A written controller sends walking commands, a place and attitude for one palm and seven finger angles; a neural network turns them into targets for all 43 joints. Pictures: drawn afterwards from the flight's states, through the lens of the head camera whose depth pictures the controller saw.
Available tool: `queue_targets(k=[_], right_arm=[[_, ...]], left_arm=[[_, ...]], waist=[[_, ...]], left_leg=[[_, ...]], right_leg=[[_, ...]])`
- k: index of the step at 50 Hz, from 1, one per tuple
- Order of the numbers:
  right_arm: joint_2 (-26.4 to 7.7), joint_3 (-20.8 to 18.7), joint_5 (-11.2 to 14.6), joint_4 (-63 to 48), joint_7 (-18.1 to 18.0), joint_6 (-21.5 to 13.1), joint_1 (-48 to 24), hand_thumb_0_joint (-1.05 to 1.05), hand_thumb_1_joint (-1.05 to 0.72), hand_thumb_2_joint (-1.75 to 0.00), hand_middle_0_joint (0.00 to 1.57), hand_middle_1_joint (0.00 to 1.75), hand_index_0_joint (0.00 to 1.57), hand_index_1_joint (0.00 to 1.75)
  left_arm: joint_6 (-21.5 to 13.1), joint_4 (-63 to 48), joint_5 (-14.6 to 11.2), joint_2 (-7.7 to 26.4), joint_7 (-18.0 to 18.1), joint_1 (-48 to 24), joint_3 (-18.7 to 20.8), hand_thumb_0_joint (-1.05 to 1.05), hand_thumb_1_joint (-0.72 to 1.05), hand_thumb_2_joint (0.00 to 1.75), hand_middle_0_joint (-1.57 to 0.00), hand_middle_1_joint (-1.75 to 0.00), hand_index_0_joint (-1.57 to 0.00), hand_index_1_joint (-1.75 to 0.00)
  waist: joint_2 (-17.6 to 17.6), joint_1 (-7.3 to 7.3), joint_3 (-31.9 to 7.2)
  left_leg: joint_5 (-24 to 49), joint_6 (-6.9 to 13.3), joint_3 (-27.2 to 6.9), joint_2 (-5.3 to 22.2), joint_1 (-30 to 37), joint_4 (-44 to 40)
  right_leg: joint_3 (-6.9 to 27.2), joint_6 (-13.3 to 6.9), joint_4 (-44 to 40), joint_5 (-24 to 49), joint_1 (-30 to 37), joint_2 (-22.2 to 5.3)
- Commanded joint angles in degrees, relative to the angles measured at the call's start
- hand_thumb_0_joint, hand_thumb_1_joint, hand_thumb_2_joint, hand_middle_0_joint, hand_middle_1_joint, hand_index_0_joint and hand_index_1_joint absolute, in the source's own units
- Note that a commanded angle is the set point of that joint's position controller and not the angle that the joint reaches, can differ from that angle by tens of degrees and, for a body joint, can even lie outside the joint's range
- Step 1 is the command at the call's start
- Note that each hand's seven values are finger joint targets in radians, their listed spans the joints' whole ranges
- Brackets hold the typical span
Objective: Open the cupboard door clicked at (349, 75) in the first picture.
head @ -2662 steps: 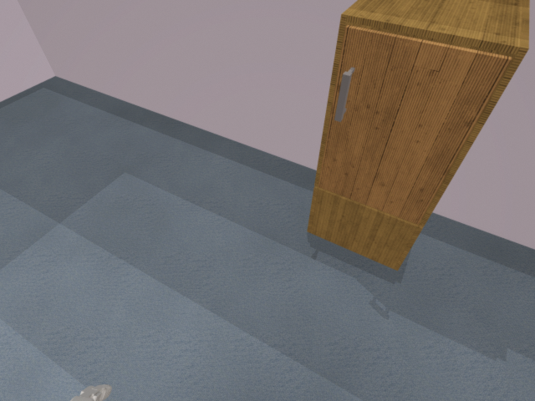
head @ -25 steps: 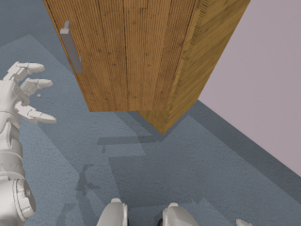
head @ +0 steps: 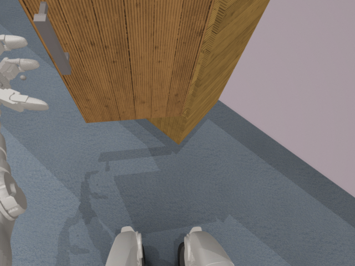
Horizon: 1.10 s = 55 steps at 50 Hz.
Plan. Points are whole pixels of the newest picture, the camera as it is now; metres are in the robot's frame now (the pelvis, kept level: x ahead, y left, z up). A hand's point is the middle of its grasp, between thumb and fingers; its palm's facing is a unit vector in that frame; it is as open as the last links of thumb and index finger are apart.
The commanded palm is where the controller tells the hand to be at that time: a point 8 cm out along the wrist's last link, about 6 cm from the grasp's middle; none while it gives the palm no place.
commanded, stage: move the hooked fingers beside the handle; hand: left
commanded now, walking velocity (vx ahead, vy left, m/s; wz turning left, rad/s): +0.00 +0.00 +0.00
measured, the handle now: (55, 41) +0.59 +0.24 +0.07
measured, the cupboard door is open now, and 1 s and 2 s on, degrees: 48 48 48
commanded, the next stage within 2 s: slide the fingers in behind the handle in 1.74 s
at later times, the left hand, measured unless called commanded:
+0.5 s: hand (18, 58) +0.54 +0.30 +0.07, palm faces +0.07 -1.00 -0.02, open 14.0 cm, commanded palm +0.53 +0.33 +0.07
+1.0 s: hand (20, 58) +0.54 +0.30 +0.07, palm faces +0.07 -1.00 -0.03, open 14.0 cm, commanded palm +0.53 +0.32 +0.06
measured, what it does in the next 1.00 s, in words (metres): stands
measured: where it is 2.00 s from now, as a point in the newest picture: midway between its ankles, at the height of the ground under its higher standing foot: outside the picture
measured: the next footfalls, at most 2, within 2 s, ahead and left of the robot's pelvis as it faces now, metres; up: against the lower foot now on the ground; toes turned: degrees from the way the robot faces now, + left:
none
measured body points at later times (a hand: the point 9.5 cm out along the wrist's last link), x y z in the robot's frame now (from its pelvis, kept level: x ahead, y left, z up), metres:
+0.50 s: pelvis +0.00 +0.01 -0.02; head +0.18 +0.05 +0.39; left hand +0.53 +0.35 +0.07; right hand -0.03 -0.27 -0.10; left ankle +0.03 +0.09 -0.66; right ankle +0.01 -0.12 -0.66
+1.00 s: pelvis +0.00 +0.01 -0.01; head +0.18 +0.06 +0.40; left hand +0.53 +0.35 +0.08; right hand -0.01 -0.26 -0.10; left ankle +0.03 +0.09 -0.66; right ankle +0.01 -0.12 -0.66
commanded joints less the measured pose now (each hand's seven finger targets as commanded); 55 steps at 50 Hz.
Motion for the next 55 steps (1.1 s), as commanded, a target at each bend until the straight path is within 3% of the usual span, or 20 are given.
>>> queue_targets(k=[1,3,7,9,11,16,18,20,23,26,27,29,34,37,38,42,44,48,52,55], right_arm=[[-11.86,-4.01,-0.38,-2.82,-0.63,-0.41,10.25,0.0,-0.9,-0.9,0.2,0.3,0.2,0.3],[-11.66,-3.86,-0.52,-2.37,-0.48,-0.29,10.58,0.0,-0.9,-0.9,0.2,0.3,0.2,0.3],[-12.23,-3.42,-0.33,-2.59,-0.51,0.17,11.1,0.0,-0.9,-0.9,0.2,0.3,0.2,0.3],[-12.03,-2.94,-0.18,-2.71,-0.45,0.6,11.25,0.0,-0.9,-0.9,0.2,0.3,0.2,0.3],[-12.23,-2.49,-0.04,-2.92,-0.63,0.96,11.37,0.0,-0.9,-0.9,0.2,0.3,0.2,0.3],[-12.63,-2.05,-0.25,-2.81,-0.86,0.92,12.49,0.0,-0.9,-0.9,0.2,0.3,0.2,0.3],[-12.52,-1.86,-0.32,-2.99,-0.73,0.93,12.68,0.0,-0.9,-0.9,0.2,0.3,0.2,0.3],[-12.9,-1.87,-0.45,-3.15,-0.67,1.25,12.99,0.0,-0.9,-0.9,0.2,0.3,0.2,0.3],[-12.6,-1.73,-0.4,-3.31,-0.41,1.65,13.34,0.0,-0.9,-0.9,0.2,0.3,0.2,0.3],[-12.93,-2.32,-0.76,-2.98,-0.22,2.19,14.17,0.0,-0.9,-0.9,0.2,0.3,0.2,0.3],[-12.74,-2.46,-0.85,-2.87,0.1,2.13,14.14,0.0,-0.9,-0.9,0.2,0.3,0.2,0.3],[-12.9,-2.91,-1.16,-2.39,0.37,2.12,14.53,0.0,-0.9,-0.9,0.2,0.3,0.2,0.3],[-12.22,-3.02,-0.95,-1.61,1.13,2.63,14.27,0.0,-0.9,-0.9,0.2,0.3,0.2,0.3],[-12.38,-2.71,-0.71,-2.04,0.77,2.9,14.1,0.0,-0.9,-0.9,0.2,0.3,0.2,0.3],[-12.23,-2.58,-0.77,-2.31,0.59,2.77,14.06,0.0,-0.9,-0.9,0.2,0.3,0.2,0.3],[-12.54,-2.34,-0.93,-2.66,0.29,2.34,13.62,0.0,-0.9,-0.9,0.2,0.3,0.2,0.3],[-12.42,-2.5,-1.3,-2.37,0.33,2.12,13.55,0.0,-0.9,-0.9,0.2,0.3,0.2,0.3],[-12.16,-3.23,-1.72,-2.01,1.03,2.23,14.02,0.0,-0.9,-0.9,0.2,0.3,0.2,0.3],[-12.45,-2.99,-0.99,-2.4,0.88,2.83,13.42,0.0,-0.9,-0.9,0.2,0.3,0.2,0.3],[-12.38,-2.55,-0.82,-2.94,0.49,2.8,12.93,0.0,-0.9,-0.9,0.2,0.3,0.2,0.3]], left_arm=[[-4.59,-13.72,-0.38,22.0,1.44,-25.02,4.34,0.0,-0.5,0.3,-0.3,-1.2,-0.3,-1.2],[-5.48,-13.86,-0.56,20.98,2.02,-27.94,3.56,0.0,-0.5,0.3,-0.3,-1.2,-0.3,-1.2],[-3.29,-8.23,0.71,25.41,1.54,-26.45,5.33,0.0,-0.5,0.3,-0.3,-1.2,-0.3,-1.2],[-2.27,-6.79,1.38,25.03,0.8,-27.31,3.79,0.0,-0.5,0.3,-0.3,-1.2,-0.3,-1.2],[-0.84,-4.9,1.79,25.42,0.39,-28.67,2.87,0.0,-0.5,0.3,-0.3,-1.2,-0.3,-1.2],[-1.32,-5.76,1.9,29.09,-0.46,-33.99,4.07,0.0,-0.5,0.3,-0.3,-1.2,-0.3,-1.2],[-1.26,-5.19,1.72,28.28,-0.92,-33.02,3.64,0.0,-0.5,0.3,-0.3,-1.2,-0.3,-1.2],[-0.66,-4.91,2.25,30.66,-1.26,-31.15,5.07,0.0,-0.5,0.3,-0.3,-1.2,-0.3,-1.2],[0.42,-5.42,2.29,28.86,-1.73,-31.98,3.61,0.0,-0.5,0.3,-0.3,-1.2,-0.3,-1.2],[-0.07,-10.34,2.22,30.52,-1.43,-32.4,5.37,0.0,-0.5,0.3,-0.3,-1.2,-0.3,-1.2],[-0.38,-11.74,2.0,28.84,-1.34,-33.36,4.5,0.0,-0.5,0.3,-0.3,-1.2,-0.3,-1.2],[-1.73,-15.17,1.47,31.61,-0.82,-33.89,7.75,0.0,-0.5,0.3,-0.3,-1.2,-0.3,-1.2],[-0.48,-12.07,1.51,24.5,0.11,-30.69,3.79,0.0,-0.5,0.3,-0.3,-1.2,-0.3,-1.2],[1.7,-7.67,2.14,23.45,0.48,-28.62,2.27,0.0,-0.5,0.3,-0.3,-1.2,-0.3,-1.2],[1.51,-7.85,1.99,22.82,0.63,-29.53,1.93,0.0,-0.5,0.3,-0.3,-1.2,-0.3,-1.2],[0.32,-6.82,2.22,24.55,1.4,-30.67,2.5,0.0,-0.5,0.3,-0.3,-1.2,-0.3,-1.2],[-1.99,-10.72,1.87,23.77,1.6,-34.1,1.88,0.0,-0.5,0.3,-0.3,-1.2,-0.3,-1.2],[-4.24,-13.5,1.34,21.74,1.71,-32.08,2.21,0.0,-0.5,0.3,-0.3,-1.2,-0.3,-1.2],[-0.72,-7.25,0.97,22.19,0.95,-27.25,2.7,0.0,-0.5,0.3,-0.3,-1.2,-0.3,-1.2],[0.06,-7.47,1.79,25.07,1.35,-28.95,3.85,0.0,-0.5,0.3,-0.3,-1.2,-0.3,-1.2]], waist=[[11.58,0.44,-29.12],[11.73,-0.81,-28.69],[10.49,-1.17,-27.57],[13.5,-0.99,-27.39],[10.74,-2.53,-24.99],[12.65,-3.52,-28.99],[13.86,-3.45,-28.82],[14.03,-2.55,-30.64],[15.88,-2.87,-30.23],[18.02,-2.01,-33.92],[18.71,-2.38,-34.83],[20.1,-1.43,-37.7],[19.14,-2.32,-31.92],[14.52,-3.09,-26.07],[15.88,-2.96,-25.42],[13.24,-3.69,-24.1],[17.23,-3.7,-27.56],[20.34,-2.42,-32.86],[13.68,-2.49,-28.27],[13.12,-2.29,-27.69]], left_leg=[[23.31,-0.64,-5.8,-0.35,29.26,-6.13],[23.82,-0.52,-6.03,-0.26,29.63,-5.55],[22.17,0.09,-4.84,-0.46,24.2,-4.81],[22.75,-0.15,-4.83,-0.5,24.87,-4.57],[20.53,0.38,-4.61,-0.32,21.76,-4.03],[22.47,0.36,-5.41,-0.03,22.15,-2.04],[23.33,0.3,-5.69,0.06,23.16,-1.97],[24.7,0.11,-5.76,0.16,23.2,-1.66],[25.34,0.02,-6.16,0.24,24.53,-1.64],[28.91,-0.71,-7.16,0.79,29.66,-2.08],[29.35,-0.82,-7.44,0.84,31.12,-2.03],[33.19,-1.44,-8.19,1.15,34.59,-1.95],[32.62,-1.9,-8.76,1.4,36.14,-3.61],[25.43,-0.89,-7.96,0.89,30.31,-4.97],[25.66,-1.03,-8.09,0.76,30.9,-5.29],[22.24,-0.75,-7.87,0.65,27.35,-5.03],[26.08,-1.61,-8.66,0.9,31.83,-4.59],[33.97,-3.06,-9.92,1.36,38.65,-3.8],[27.9,-1.17,-7.76,0.65,30.68,-4.3],[24.16,-0.41,-6.75,0.19,26.61,-3.93]], right_leg=[[2.08,-0.8,-5.54,14.14,2.71,1.69],[1.98,-0.86,-5.37,14.25,1.37,2.02],[2.72,-0.39,-5.63,15.52,4.49,1.9],[2.59,-0.56,-5.39,15.62,2.96,1.94],[2.7,-0.15,-5.74,14.6,2.27,2.05],[2.55,-0.28,-4.37,15.11,0.95,2.32],[2.03,-0.54,-3.92,14.94,-0.52,2.56],[1.9,-0.46,-3.47,15.79,0.25,2.42],[1.32,-0.61,-3.11,15.54,-1.8,2.54],[0.9,-0.65,-3.21,15.99,-2.57,2.56],[0.91,-0.66,-3.36,15.81,-3.48,2.67],[0.61,-0.91,-3.12,16.62,-3.47,2.84],[-0.17,-0.9,-4.88,14.63,-5.89,3.08],[-0.09,-0.72,-5.85,12.89,-4.55,2.94],[-0.18,-1.01,-5.77,12.74,-5.17,2.92],[0.18,-0.94,-5.51,11.67,-4.89,2.75],[0.04,-1.16,-4.62,12.72,-6.42,2.61],[-0.28,-1.42,-3.92,13.95,-7.58,2.75],[0.23,-0.82,-5.2,14.55,-2.92,2.67],[0.8,-0.62,-5.06,14.13,-1.38,2.57]])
